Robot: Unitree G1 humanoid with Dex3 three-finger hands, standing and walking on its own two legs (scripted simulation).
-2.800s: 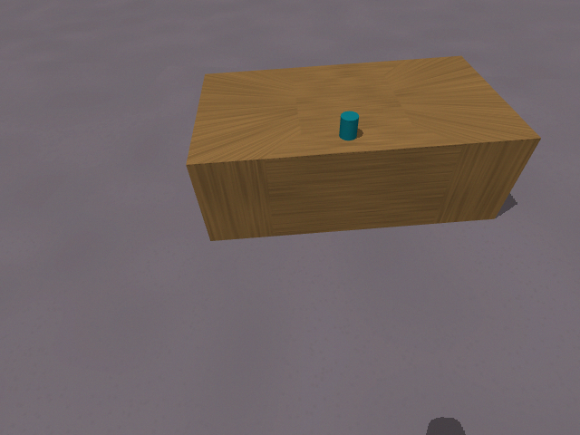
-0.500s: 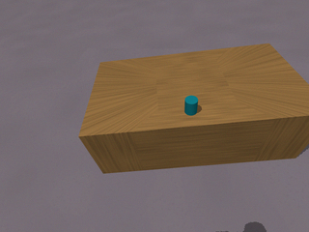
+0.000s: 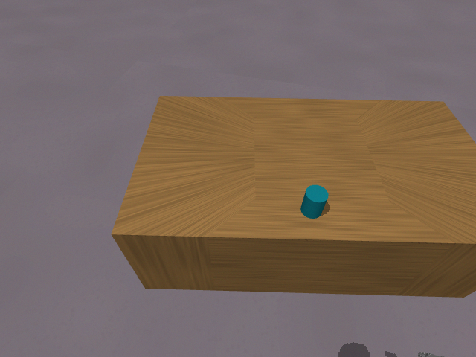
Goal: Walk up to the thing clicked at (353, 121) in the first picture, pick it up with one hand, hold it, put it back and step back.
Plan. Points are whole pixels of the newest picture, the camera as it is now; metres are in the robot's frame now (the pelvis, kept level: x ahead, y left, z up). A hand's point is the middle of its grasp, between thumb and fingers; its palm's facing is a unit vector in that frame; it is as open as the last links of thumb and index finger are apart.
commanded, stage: walk up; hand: right
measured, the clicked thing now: (313, 202) +0.61 -0.21 -0.26
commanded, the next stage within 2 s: none
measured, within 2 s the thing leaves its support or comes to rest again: neither
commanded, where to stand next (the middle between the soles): +0.20 +0.00 m, yaw -1 degrees
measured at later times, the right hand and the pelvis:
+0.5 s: hand out of the picture +0.16 -0.29 -0.16, palm faces -0.04 +0.95 -0.30, open 7.4 cm; pelvis +0.09 -0.03 +0.00, yaw +0 degrees
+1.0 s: hand (392, 335) +0.20 -0.26 -0.13, palm faces -0.07 +0.93 -0.35, open 7.4 cm; pelvis +0.12 -0.01 +0.02, yaw +1 degrees
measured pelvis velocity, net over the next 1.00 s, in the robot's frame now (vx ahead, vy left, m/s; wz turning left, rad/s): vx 0.12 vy -0.01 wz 0.01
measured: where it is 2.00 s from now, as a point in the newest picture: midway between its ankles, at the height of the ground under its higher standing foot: outside the picture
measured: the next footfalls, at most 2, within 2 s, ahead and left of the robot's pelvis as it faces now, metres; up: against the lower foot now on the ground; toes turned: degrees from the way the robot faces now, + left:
right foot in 0.32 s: +0.21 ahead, -0.15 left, +0.00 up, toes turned -1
left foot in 0.60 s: +0.16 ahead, +0.12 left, +0.00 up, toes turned +1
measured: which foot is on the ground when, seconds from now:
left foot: down 0.00-0.34, up 0.36-0.58, down 0.60-1.00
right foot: up 0.00-0.30, down 0.32-1.00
